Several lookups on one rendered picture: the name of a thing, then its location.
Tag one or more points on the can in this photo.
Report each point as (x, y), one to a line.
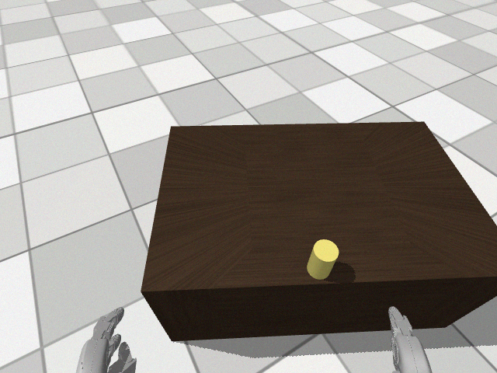
(322, 259)

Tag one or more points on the right robot hand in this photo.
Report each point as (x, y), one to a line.
(409, 355)

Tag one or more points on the left robot hand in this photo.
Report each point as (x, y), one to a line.
(96, 353)

